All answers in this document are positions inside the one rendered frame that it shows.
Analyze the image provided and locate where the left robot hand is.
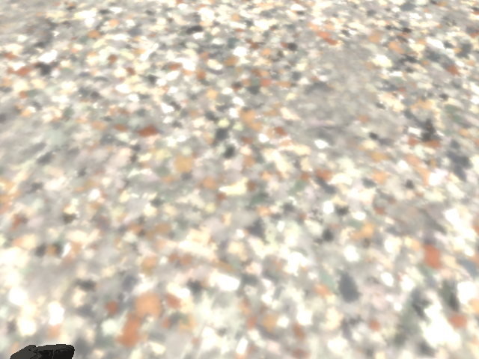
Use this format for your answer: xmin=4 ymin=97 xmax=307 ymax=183
xmin=10 ymin=344 xmax=75 ymax=359

